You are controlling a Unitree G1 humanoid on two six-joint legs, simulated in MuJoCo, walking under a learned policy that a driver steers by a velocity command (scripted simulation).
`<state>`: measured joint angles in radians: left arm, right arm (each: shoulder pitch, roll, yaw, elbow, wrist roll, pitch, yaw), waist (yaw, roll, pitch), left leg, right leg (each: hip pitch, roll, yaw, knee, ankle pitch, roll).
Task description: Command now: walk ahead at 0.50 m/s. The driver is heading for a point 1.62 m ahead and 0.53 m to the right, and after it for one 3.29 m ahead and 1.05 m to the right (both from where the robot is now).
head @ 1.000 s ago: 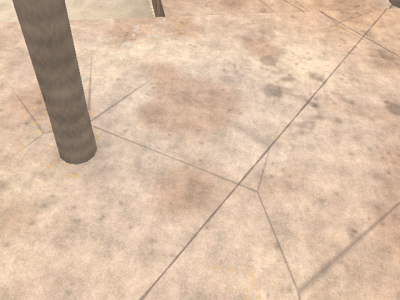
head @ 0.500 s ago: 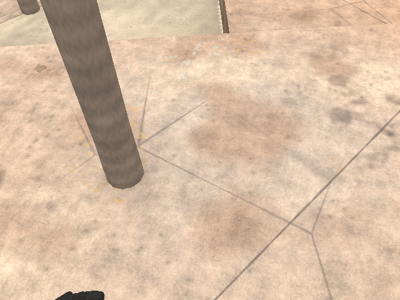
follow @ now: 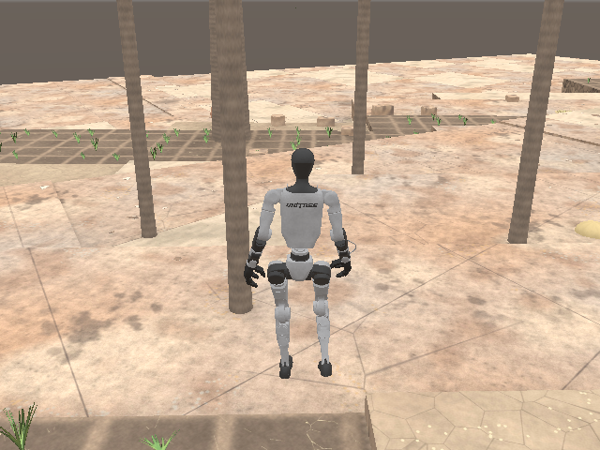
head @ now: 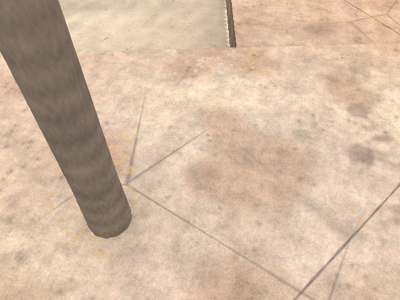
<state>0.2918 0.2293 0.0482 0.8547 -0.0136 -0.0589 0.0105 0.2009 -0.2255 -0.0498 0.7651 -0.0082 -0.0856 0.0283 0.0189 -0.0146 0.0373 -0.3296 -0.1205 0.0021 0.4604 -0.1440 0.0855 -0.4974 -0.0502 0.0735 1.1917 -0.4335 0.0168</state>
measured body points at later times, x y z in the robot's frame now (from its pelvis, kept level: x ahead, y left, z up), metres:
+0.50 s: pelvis +0.24 -0.11 +0.02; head +0.25 -0.13 +0.47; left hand +0.27 +0.16 -0.10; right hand +0.36 -0.38 -0.11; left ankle +0.31 +0.07 -0.66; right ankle +0.23 -0.19 -0.73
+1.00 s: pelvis +0.52 -0.07 +0.01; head +0.54 -0.07 +0.46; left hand +0.58 +0.21 -0.12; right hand +0.63 -0.34 -0.10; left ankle +0.55 +0.02 -0.73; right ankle +0.49 -0.22 -0.65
